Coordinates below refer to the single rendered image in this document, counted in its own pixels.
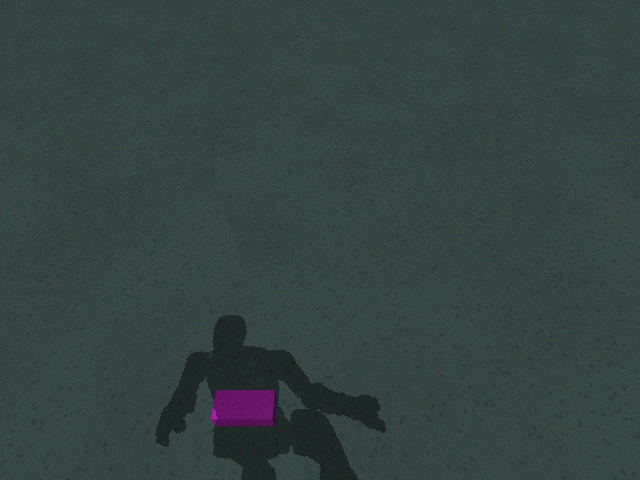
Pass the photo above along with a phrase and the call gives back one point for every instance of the carton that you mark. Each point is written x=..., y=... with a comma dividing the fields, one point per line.
x=244, y=408

